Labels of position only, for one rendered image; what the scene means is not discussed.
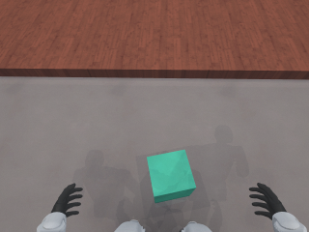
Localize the robot left hand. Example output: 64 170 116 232
51 183 83 218

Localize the carton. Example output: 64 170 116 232
147 150 196 203

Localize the robot right forearm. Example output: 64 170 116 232
272 212 307 232

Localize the robot left thigh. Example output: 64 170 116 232
114 221 146 232

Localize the robot right hand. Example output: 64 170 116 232
249 183 287 220

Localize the robot left forearm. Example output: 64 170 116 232
37 212 67 232

